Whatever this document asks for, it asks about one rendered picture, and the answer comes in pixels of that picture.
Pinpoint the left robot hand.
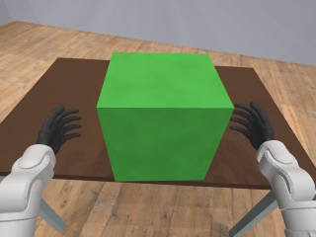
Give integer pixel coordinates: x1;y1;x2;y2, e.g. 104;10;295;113
36;106;82;155

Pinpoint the table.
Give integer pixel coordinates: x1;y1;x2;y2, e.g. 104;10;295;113
0;57;316;237

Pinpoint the robot left forearm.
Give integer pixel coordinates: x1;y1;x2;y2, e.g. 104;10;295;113
0;144;56;237

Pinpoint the robot right forearm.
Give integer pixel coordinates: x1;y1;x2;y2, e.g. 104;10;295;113
256;140;316;237

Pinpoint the carton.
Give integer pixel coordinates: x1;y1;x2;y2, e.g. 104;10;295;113
96;52;235;182

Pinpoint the right robot hand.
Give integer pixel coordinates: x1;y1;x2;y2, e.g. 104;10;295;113
229;102;275;151

